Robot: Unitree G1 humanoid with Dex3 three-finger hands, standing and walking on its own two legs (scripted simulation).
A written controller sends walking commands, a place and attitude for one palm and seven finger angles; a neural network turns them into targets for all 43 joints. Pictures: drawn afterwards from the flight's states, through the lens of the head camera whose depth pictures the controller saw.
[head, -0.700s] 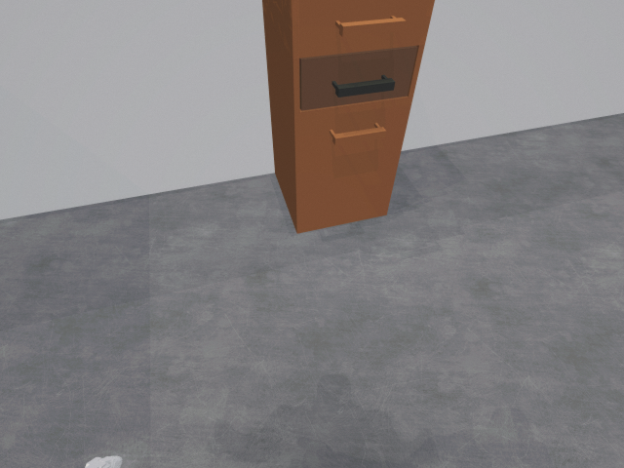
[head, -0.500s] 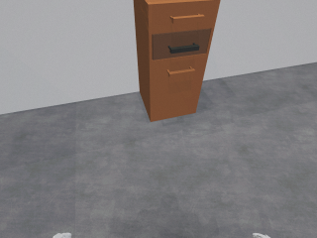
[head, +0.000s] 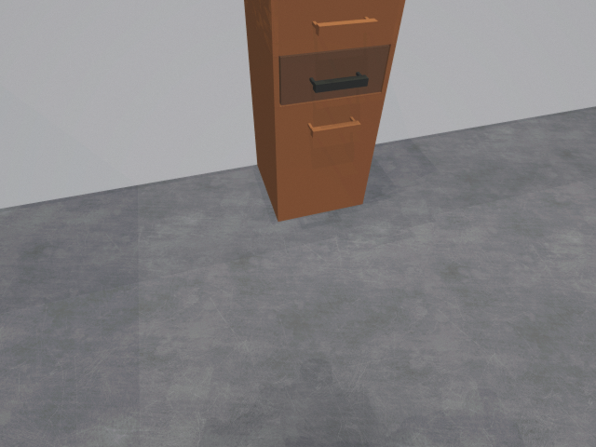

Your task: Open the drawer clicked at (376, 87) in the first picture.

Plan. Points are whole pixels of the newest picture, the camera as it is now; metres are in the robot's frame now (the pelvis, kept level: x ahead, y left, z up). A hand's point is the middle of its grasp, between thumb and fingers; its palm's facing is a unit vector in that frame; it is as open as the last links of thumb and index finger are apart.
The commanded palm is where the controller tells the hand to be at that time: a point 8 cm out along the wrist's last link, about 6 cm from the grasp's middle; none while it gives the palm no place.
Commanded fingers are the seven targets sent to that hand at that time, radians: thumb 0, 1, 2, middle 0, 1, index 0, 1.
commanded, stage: stand and wait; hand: left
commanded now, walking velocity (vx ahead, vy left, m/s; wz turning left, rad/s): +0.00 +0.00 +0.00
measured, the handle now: (338, 80) +1.25 -0.07 -0.09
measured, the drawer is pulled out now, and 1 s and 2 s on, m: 0.00 0.00 0.00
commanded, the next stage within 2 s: look at it before walking up in 0.12 s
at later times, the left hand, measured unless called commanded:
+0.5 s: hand out of the picture +0.06 +0.24 -0.16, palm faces -0.03 -0.95 -0.31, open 7.4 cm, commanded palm none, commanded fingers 0.00 0.90 0.90 -0.20 -0.30 -0.20 -0.30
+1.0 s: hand out of the picture +0.06 +0.24 -0.16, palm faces -0.05 -0.95 -0.32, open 7.4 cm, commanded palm none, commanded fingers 0.00 0.90 0.90 -0.20 -0.30 -0.20 -0.30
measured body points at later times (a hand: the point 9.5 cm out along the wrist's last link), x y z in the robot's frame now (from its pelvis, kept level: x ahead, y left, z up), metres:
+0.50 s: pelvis +0.00 +0.00 +0.00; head +0.00 +0.00 +0.45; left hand +0.07 +0.29 -0.14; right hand +0.07 -0.29 -0.14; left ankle +0.01 +0.13 -0.74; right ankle +0.01 -0.12 -0.74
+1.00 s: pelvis +0.00 +0.00 +0.00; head +0.01 +0.00 +0.45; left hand +0.07 +0.28 -0.14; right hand +0.07 -0.29 -0.14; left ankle +0.01 +0.13 -0.74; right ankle +0.01 -0.12 -0.74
